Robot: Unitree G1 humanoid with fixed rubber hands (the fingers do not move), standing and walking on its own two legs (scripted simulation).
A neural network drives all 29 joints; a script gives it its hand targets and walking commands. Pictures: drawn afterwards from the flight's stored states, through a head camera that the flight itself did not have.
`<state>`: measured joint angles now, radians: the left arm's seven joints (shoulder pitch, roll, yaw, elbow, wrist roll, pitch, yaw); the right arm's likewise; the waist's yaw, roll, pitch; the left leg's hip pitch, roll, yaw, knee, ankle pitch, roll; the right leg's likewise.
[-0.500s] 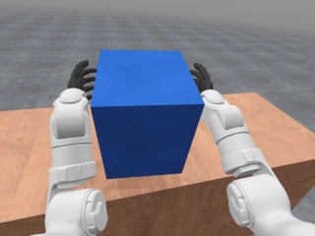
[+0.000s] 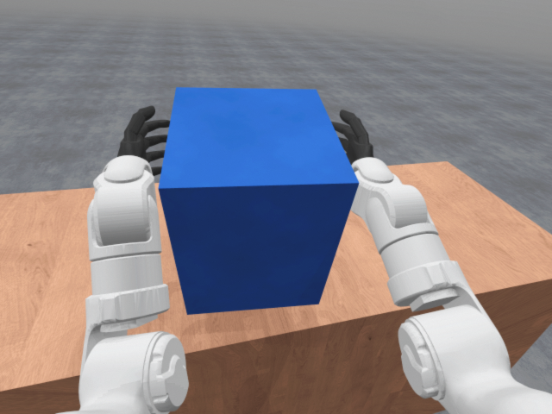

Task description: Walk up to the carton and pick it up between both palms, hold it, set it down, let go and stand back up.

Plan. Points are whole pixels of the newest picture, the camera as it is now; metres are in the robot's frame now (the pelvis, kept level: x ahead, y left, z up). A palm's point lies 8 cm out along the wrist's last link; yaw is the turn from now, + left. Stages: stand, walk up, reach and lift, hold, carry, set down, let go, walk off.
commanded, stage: hold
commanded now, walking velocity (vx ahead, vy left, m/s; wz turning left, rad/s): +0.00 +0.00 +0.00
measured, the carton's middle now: (251, 202) +0.38 +0.02 +0.19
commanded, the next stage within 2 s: set down in 0.70 s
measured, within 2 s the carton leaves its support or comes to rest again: neither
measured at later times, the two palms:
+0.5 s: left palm (136, 165) +0.36 +0.16 +0.26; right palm (358, 165) +0.37 -0.13 +0.26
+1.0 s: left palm (136, 138) +0.37 +0.16 +0.29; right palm (359, 153) +0.38 -0.13 +0.28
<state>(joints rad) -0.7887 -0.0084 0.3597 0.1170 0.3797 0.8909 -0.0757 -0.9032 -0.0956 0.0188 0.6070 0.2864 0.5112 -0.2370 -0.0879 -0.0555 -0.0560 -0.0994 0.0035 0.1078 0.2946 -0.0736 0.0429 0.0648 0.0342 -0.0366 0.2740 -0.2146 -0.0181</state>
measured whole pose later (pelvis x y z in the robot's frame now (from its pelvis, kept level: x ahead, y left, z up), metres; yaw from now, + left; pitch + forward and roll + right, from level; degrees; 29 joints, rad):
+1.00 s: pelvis +0.00 +0.00 +0.00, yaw +0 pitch -8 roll +0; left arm -0.92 0.00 0.41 0.26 0.43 0.76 -0.10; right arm -0.96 -0.05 -0.11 0.72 0.16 0.36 -0.19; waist -0.08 -0.07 -0.04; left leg -0.08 0.00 0.11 0.28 -0.07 0.05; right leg 0.08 0.03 -0.04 0.28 -0.22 -0.02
